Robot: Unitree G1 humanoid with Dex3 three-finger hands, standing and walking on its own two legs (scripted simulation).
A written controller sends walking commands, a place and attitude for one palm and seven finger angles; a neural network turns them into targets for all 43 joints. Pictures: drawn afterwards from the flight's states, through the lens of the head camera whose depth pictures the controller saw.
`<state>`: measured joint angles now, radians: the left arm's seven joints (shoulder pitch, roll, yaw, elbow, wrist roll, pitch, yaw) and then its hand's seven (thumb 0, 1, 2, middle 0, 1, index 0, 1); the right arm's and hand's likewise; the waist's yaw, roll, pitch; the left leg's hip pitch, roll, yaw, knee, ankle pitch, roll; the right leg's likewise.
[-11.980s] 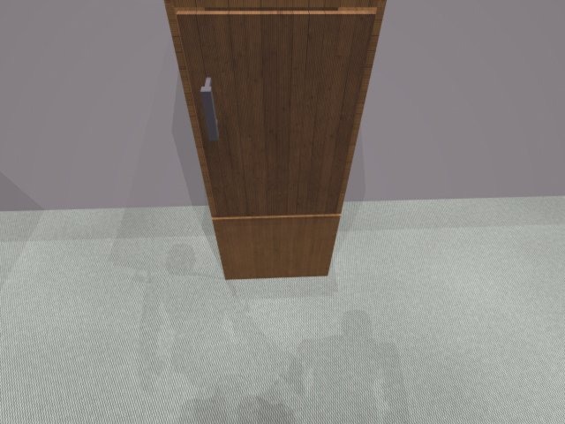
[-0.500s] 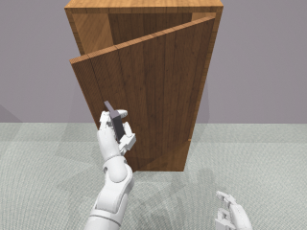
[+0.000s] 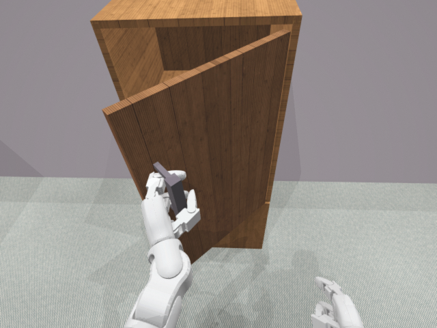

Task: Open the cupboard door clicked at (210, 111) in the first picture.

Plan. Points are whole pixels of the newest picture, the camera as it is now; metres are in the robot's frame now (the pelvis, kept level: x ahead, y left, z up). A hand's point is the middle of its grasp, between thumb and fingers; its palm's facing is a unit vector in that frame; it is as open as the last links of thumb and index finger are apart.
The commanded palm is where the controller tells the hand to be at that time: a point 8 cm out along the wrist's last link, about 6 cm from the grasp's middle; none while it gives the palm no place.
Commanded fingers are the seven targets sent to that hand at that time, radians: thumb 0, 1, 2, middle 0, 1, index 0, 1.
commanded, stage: open thumb and fingers to let go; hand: left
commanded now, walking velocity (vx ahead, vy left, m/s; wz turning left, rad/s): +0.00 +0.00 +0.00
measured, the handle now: (171, 193) +0.34 +0.11 +0.08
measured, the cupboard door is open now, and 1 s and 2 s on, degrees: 44 45 45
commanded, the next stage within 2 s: slide the hand sideways off the handle in 0.64 s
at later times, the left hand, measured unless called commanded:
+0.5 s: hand (187, 209) +0.30 +0.08 +0.08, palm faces +0.32 -0.95 -0.03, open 14.1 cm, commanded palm +0.26 +0.12 +0.08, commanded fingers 0.00 -0.50 0.30 -0.19 -0.55 -0.19 -0.55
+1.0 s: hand (186, 227) +0.27 +0.07 +0.08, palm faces -0.15 -0.99 +0.01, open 16.3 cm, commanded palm +0.25 +0.12 +0.08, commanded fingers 0.00 -0.50 0.30 -0.15 -0.30 -0.15 -0.30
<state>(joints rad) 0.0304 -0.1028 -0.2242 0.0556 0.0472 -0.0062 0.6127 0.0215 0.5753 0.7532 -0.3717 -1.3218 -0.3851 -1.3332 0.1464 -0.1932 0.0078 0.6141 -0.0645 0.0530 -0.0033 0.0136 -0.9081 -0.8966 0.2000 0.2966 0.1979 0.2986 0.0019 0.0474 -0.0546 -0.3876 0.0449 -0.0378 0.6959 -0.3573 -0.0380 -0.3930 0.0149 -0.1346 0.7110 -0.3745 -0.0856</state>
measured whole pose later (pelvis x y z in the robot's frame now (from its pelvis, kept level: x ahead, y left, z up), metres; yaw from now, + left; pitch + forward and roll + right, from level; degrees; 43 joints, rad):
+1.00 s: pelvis -0.02 +0.05 -0.01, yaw -2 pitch +2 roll +0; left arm -0.02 0.00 -0.28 0.12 -0.06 -0.13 0.15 -0.01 -0.50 0.30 -0.20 -0.35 -0.14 -0.36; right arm 0.22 -0.20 0.04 0.55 0.00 0.01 -0.01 0.01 -0.91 -0.90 0.20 0.30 0.20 0.30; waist 0.02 0.05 -0.03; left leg -0.43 0.01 0.01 0.77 -0.37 0.00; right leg -0.43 -0.03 -0.08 0.76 -0.36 -0.02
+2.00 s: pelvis +0.00 +0.03 -0.02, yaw -1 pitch +5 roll +0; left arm 0.53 0.13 -0.06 -0.31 -0.15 -0.22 -0.09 -0.01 -0.50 0.30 -0.15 -0.30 -0.16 -0.30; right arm 0.26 -0.23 0.03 0.48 0.01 -0.15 -0.04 0.02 -0.91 -0.90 0.20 0.30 0.20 0.30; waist 0.02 0.05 -0.07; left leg -0.50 0.03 -0.02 0.85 -0.44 -0.03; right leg -0.50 0.00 -0.11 0.84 -0.43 -0.05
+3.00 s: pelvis +0.01 +0.05 +0.02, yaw -2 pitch -4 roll -1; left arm 0.53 0.31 0.20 -0.43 -0.03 -0.07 0.12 0.00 0.18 0.59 -0.18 -0.31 -0.19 -0.30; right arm 0.22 -0.22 0.06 0.62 -0.01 -0.15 -0.09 0.02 -0.90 -0.90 0.20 0.30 0.20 0.30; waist 0.06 0.06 0.02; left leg -0.13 0.01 0.02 0.49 -0.30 0.01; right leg -0.13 -0.01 -0.07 0.46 -0.26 -0.01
